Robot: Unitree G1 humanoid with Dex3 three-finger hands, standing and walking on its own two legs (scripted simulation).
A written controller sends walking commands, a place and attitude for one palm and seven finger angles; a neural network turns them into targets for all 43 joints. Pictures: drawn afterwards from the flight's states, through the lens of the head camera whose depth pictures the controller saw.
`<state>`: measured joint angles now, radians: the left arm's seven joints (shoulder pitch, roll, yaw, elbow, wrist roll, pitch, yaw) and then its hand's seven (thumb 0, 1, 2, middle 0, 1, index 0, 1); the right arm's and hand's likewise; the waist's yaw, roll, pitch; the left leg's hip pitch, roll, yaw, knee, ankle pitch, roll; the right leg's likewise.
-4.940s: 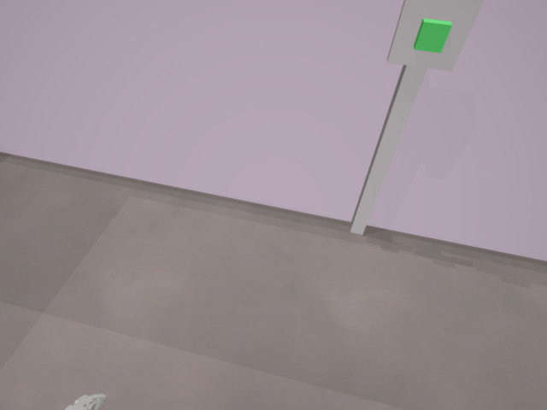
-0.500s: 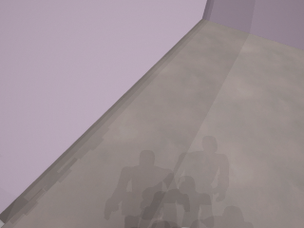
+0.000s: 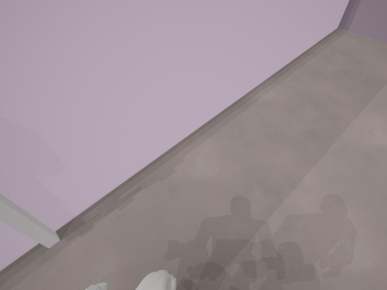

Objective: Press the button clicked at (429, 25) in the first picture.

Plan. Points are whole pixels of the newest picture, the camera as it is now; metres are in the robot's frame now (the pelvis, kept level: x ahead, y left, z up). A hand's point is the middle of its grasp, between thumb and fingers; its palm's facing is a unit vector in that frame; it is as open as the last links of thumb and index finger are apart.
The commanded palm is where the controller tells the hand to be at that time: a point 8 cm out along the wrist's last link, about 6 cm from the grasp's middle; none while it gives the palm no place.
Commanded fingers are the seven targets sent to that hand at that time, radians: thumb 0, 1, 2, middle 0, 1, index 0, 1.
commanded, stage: turn to face it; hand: left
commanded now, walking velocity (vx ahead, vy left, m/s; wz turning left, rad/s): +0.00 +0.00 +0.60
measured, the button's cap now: out of the picture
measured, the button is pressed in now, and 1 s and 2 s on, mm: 0 0 0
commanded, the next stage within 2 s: take the last steps up to it in 1.12 s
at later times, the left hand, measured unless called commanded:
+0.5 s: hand out of the picture +0.04 +0.27 -0.16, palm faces +0.32 -0.90 -0.28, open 7.3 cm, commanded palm none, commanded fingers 0.00 0.90 0.90 -0.20 -0.30 -0.20 -0.30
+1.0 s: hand out of the picture -0.05 +0.21 -0.17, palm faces +0.59 -0.77 -0.25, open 7.3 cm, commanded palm none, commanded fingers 0.00 0.90 0.90 -0.20 -0.30 -0.20 -0.30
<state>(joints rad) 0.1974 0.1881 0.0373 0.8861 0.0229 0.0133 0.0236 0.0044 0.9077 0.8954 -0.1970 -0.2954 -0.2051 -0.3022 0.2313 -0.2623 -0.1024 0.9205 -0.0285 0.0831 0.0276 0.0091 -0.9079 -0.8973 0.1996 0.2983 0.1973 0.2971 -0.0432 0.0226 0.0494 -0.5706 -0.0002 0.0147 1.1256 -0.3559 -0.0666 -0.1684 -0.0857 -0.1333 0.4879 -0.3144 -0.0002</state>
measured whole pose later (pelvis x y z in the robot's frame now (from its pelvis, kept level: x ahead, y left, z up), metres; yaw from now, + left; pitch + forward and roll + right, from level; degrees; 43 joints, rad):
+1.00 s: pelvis +0.03 +0.02 -0.01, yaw +36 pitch +0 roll +1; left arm 0.26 0.22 0.04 0.91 0.03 0.01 0.01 0.00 0.90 0.90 -0.20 -0.30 -0.21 -0.30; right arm 0.14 -0.25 -0.06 0.93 -0.02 0.07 0.03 0.01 -0.91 -0.90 0.20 0.30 0.20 0.30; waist 0.02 -0.02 0.09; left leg -0.32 0.03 0.08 0.71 -0.38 -0.05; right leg -0.21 -0.15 -0.26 0.58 -0.35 0.02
